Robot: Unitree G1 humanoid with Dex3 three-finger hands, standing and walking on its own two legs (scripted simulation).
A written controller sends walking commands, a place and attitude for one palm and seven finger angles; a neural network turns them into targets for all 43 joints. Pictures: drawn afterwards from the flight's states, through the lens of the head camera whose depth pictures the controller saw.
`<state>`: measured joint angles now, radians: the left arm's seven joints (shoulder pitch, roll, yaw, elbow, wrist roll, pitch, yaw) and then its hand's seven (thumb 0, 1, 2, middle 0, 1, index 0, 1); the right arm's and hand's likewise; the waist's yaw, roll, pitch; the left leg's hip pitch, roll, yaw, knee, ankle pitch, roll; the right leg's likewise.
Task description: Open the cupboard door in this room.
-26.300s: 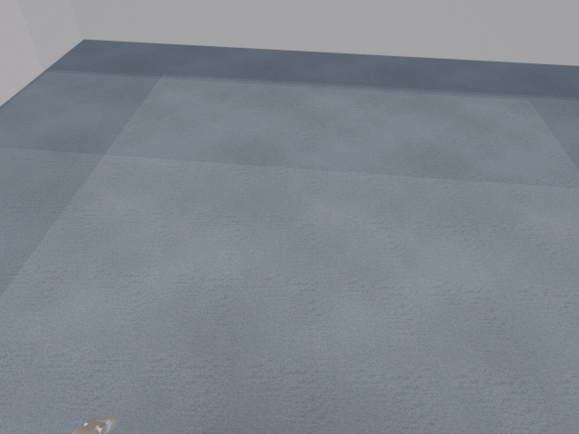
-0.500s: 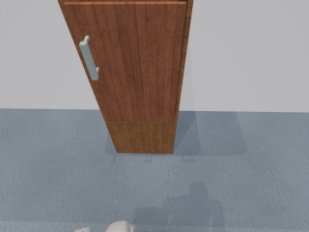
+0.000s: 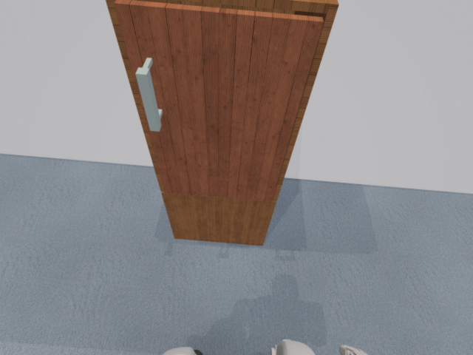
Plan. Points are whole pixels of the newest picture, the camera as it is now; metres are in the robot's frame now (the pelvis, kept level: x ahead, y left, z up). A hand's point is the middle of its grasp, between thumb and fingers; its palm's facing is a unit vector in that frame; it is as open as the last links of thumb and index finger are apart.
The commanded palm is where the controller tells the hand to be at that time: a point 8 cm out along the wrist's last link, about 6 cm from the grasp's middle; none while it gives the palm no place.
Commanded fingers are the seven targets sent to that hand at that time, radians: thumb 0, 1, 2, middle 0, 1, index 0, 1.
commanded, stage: come to a stop and stand still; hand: left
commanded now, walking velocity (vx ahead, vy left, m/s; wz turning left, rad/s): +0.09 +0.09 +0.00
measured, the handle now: (152, 96) +0.58 +0.24 +0.07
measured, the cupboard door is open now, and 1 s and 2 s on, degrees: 0 0 0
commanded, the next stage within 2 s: look again from close up in 1.00 s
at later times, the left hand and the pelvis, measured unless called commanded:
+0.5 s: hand out of the picture -0.02 +0.16 -0.16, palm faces +0.08 -0.97 -0.24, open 7.4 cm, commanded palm none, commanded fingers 0.00 0.90 0.90 -0.20 -0.30 -0.20 -0.30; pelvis -0.03 -0.03 +0.00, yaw +2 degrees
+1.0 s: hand out of the picture -0.01 +0.18 -0.18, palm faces +0.03 -0.98 -0.19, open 7.3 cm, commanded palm none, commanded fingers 0.00 0.90 0.90 -0.20 -0.30 -0.20 -0.30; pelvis -0.03 +0.01 +0.00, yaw +1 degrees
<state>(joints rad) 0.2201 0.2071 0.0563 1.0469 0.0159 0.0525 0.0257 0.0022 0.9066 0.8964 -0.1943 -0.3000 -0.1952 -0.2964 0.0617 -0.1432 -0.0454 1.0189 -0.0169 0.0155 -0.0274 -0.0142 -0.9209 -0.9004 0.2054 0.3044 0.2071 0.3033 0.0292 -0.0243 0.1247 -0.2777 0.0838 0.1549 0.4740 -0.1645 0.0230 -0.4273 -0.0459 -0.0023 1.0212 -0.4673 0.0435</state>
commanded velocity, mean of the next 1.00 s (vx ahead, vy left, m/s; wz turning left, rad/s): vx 0.03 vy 0.06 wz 0.00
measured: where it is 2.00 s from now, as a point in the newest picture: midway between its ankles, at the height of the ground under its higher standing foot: outside the picture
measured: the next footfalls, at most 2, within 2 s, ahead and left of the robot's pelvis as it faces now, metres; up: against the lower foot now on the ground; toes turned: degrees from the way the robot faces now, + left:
right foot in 0.12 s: +0.01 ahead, -0.13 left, +0.00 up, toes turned -2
left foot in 0.56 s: -0.03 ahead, +0.11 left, +0.00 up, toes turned +5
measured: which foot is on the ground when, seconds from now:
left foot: down 0.00-0.16, up 0.18-0.54, down 0.56-1.00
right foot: up 0.00-0.10, down 0.12-1.00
